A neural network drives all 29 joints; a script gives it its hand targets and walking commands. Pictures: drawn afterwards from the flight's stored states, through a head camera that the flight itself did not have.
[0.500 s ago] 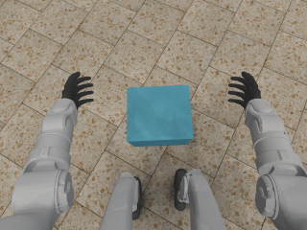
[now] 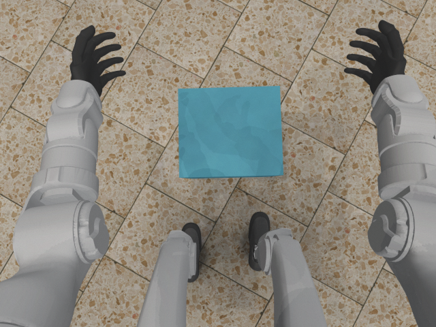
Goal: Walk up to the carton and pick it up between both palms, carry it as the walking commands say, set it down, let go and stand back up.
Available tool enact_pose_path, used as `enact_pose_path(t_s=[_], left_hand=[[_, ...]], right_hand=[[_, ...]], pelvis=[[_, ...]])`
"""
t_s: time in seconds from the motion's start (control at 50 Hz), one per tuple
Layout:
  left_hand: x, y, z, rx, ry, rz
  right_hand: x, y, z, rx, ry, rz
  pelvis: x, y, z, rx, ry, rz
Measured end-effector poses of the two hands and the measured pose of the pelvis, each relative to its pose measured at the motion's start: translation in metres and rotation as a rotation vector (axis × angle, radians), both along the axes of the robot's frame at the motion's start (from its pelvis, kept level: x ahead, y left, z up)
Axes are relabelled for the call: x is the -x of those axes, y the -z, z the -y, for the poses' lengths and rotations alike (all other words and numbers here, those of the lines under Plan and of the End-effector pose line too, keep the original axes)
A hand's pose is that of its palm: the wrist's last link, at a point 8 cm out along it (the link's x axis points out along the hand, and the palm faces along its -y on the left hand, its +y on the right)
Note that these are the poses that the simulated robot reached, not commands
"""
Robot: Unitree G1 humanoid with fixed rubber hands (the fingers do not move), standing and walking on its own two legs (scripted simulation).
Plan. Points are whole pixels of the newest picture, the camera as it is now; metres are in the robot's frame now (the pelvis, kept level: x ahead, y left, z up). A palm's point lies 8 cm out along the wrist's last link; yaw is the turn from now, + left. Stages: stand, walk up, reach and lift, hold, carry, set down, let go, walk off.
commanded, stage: reach and lift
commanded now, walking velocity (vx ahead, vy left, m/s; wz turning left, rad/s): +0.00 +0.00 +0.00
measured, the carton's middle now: (228, 138) +0.48 -0.01 -0.52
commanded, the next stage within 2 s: none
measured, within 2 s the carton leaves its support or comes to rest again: neither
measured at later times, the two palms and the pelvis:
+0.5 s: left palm (128, 105) +0.51 +0.22 -0.23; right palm (344, 103) +0.51 -0.25 -0.23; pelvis -0.03 +0.00 -0.13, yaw +1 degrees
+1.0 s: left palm (150, 123) +0.50 +0.21 -0.38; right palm (313, 121) +0.51 -0.23 -0.37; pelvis -0.05 +0.00 -0.24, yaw +0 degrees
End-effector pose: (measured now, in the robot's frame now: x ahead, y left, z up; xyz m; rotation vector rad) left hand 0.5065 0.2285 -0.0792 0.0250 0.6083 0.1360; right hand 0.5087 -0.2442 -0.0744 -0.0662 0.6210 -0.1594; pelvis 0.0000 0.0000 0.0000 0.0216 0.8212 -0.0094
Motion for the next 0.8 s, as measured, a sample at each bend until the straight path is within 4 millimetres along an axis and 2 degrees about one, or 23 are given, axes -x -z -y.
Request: enact_pose_path(t_s=[0.08, 0.16, 0.44, 0.8], left_hand=[[0.004, 0.016, 0.0, -0.001, -0.004, -0.013], [0.005, 0.037, 0.0, -0.003, -0.01, -0.024], [-0.003, 0.133, 0.012, -0.022, -0.018, -0.021], [0.001, 0.233, 0.017, -0.022, -0.017, -0.048]], right_hand=[[0.005, 0.012, 0.004, -0.002, 0.006, -0.009], [0.005, 0.031, 0.008, -0.011, 0.01, -0.015], [-0.001, 0.135, 0.006, -0.017, 0.004, -0.009], [-0.001, 0.237, -0.005, -0.01, 0.024, -0.028]], pelvis=[[0.002, 0.008, -0.003, 0.003, -0.007, -0.019], [0.007, 0.027, -0.006, 0.004, -0.006, -0.034], [0.027, 0.118, -0.004, -0.009, 0.002, -0.049], [0.047, 0.202, 0.002, -0.015, 0.007, 0.018]])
